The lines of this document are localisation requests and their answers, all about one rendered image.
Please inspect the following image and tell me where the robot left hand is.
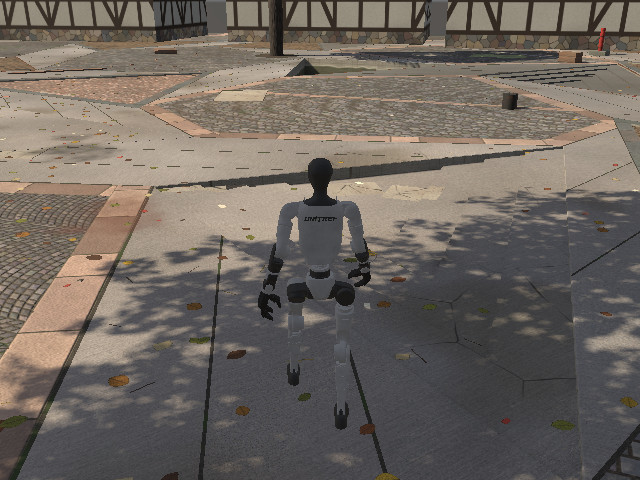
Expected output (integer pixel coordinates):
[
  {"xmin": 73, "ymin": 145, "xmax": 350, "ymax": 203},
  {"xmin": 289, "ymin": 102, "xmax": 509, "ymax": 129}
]
[{"xmin": 258, "ymin": 291, "xmax": 281, "ymax": 321}]

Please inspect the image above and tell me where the robot left upper arm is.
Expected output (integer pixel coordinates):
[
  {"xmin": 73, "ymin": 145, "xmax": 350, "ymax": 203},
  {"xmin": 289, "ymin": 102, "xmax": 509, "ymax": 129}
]
[{"xmin": 274, "ymin": 201, "xmax": 300, "ymax": 259}]

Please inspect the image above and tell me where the robot right upper arm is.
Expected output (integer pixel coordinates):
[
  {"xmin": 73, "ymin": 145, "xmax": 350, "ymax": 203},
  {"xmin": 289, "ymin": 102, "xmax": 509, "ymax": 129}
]
[{"xmin": 341, "ymin": 201, "xmax": 366, "ymax": 254}]

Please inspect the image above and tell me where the robot right hand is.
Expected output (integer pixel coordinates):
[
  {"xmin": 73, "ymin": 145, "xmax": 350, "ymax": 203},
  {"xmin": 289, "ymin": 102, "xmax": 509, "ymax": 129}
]
[{"xmin": 348, "ymin": 268, "xmax": 371, "ymax": 287}]

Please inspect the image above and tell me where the robot left foot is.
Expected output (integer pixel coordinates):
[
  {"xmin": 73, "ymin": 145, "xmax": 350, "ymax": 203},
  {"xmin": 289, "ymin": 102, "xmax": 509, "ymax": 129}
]
[{"xmin": 287, "ymin": 363, "xmax": 300, "ymax": 386}]

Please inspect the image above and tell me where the robot left shin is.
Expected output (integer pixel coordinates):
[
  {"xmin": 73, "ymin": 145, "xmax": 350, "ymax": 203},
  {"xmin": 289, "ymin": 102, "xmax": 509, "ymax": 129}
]
[{"xmin": 288, "ymin": 315, "xmax": 301, "ymax": 373}]

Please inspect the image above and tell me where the robot left forearm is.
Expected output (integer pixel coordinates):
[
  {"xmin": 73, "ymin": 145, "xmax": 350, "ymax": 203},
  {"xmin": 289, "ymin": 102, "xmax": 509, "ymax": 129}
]
[{"xmin": 261, "ymin": 243, "xmax": 284, "ymax": 295}]

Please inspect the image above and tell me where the robot right forearm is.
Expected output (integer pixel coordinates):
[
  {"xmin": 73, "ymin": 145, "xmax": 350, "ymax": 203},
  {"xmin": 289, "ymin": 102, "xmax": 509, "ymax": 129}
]
[{"xmin": 355, "ymin": 238, "xmax": 370, "ymax": 273}]

